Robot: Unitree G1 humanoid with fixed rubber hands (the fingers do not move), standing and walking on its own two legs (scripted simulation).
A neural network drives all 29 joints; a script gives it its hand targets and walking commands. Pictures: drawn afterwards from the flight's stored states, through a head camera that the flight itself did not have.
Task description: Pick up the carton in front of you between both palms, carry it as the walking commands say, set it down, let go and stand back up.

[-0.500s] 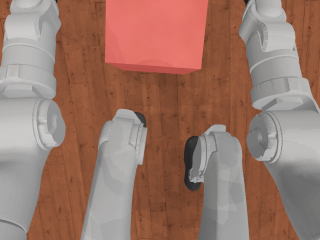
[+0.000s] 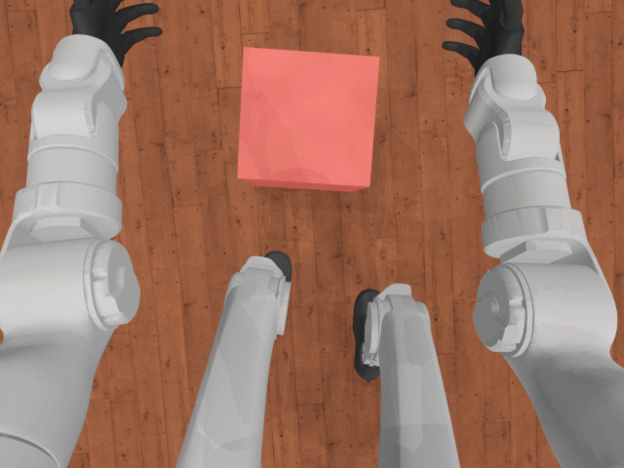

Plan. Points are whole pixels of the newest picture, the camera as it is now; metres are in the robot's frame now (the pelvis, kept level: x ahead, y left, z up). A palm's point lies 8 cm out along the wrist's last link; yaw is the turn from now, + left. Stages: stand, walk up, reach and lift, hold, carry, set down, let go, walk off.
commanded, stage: set down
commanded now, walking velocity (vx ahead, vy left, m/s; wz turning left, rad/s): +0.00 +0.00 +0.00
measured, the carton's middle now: (307, 133) +0.50 +0.09 -0.43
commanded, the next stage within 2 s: let go in 0.20 s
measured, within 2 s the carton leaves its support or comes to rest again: neither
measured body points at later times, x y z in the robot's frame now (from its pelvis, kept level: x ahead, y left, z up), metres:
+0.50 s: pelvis +0.04 +0.01 +0.13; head +0.32 +0.05 +0.48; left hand +0.45 +0.30 +0.00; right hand +0.49 -0.12 +0.01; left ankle +0.11 +0.11 -0.52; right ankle +0.06 -0.13 -0.52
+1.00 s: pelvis +0.09 -0.01 +0.21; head +0.20 +0.00 +0.65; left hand +0.28 +0.25 +0.12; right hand +0.34 -0.21 +0.12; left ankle +0.11 +0.11 -0.52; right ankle +0.06 -0.13 -0.52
